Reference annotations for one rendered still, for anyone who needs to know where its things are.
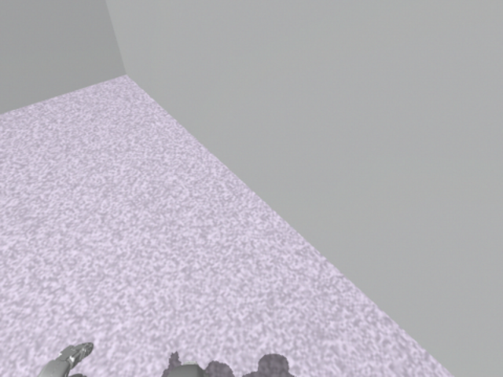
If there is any left robot hand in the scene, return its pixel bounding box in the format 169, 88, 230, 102
37, 342, 94, 377

